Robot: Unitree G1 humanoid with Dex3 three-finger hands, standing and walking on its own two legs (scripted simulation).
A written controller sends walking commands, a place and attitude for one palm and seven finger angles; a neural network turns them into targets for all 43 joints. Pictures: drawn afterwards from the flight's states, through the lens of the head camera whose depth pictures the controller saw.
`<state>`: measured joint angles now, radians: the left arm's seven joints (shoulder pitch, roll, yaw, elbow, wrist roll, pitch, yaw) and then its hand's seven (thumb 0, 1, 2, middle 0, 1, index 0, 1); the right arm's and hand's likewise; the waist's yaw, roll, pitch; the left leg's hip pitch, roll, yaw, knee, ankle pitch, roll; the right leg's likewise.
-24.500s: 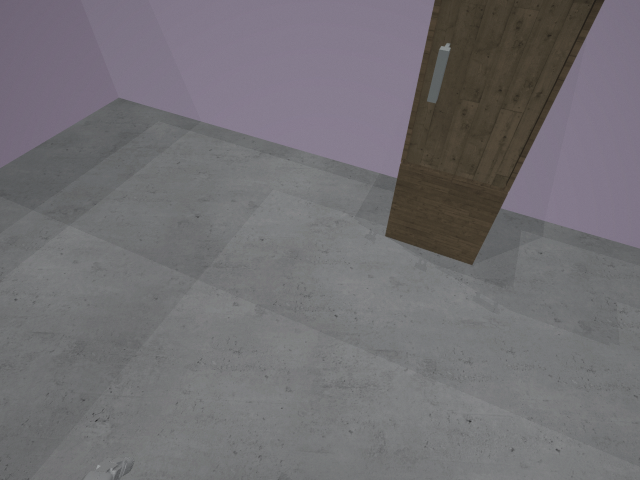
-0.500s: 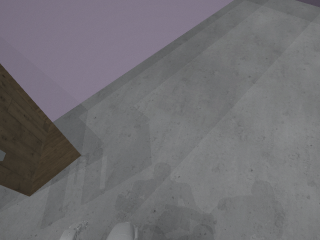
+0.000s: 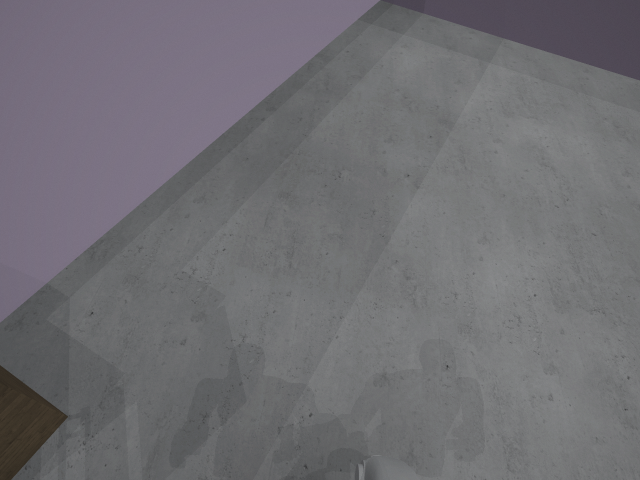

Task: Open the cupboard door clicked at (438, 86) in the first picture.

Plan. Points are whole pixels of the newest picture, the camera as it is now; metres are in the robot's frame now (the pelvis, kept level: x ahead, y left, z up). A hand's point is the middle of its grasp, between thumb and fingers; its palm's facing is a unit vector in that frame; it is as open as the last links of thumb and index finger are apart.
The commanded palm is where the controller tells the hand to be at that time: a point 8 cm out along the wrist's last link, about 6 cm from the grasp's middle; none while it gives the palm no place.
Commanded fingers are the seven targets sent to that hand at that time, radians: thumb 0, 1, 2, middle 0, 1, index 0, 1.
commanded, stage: walk to a spot facing it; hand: left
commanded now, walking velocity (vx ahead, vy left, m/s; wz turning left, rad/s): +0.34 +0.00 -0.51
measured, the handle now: out of the picture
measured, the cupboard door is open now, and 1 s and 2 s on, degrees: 49 49 49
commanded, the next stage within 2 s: turn to face it in 0.96 s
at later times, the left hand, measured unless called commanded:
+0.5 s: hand (280, 343) +0.33 +0.08 -0.16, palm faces -0.20 -0.95 -0.25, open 7.2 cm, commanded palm none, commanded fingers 0.00 0.90 0.90 -0.20 -0.30 -0.20 -0.30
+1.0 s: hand (316, 271) +0.50 +0.04 -0.18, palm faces -0.21 -0.97 -0.14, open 7.4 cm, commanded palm none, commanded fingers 0.00 0.90 0.90 -0.20 -0.30 -0.20 -0.30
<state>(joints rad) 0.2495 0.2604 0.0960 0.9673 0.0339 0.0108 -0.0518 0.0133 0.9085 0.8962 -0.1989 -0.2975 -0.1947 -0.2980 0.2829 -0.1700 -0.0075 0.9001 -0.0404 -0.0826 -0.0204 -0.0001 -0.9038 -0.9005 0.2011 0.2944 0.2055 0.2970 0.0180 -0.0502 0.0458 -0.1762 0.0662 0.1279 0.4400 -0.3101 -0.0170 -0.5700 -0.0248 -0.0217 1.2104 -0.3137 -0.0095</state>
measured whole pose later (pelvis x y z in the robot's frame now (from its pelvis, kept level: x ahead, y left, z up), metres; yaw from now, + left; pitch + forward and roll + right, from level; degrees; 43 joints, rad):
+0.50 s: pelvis +0.23 -0.09 +0.00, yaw -13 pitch +2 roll +2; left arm 0.22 0.20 0.06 0.99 0.00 -0.07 0.00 -0.01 0.95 0.90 -0.20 -0.30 -0.20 -0.30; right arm 0.23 -0.17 -0.04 0.99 -0.03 -0.02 0.00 0.00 -0.91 -0.90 0.20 0.29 0.20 0.30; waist -0.03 -0.01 0.06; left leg -0.60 0.14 0.02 1.07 -0.23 -0.05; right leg -0.18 0.09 -0.06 0.37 -0.23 -0.14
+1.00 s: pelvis +0.50 -0.13 -0.01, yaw -18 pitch +0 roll +1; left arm 0.38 0.14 0.04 1.11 0.03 -0.03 0.00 0.01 0.91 0.90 -0.20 -0.30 -0.20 -0.30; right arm 0.24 -0.16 -0.03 1.04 -0.03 -0.08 -0.03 0.00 -0.92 -0.90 0.20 0.29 0.20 0.30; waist 0.04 -0.03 0.05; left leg -0.25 -0.02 0.16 0.52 -0.28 0.08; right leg -0.48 -0.03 0.01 1.31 -0.31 -0.02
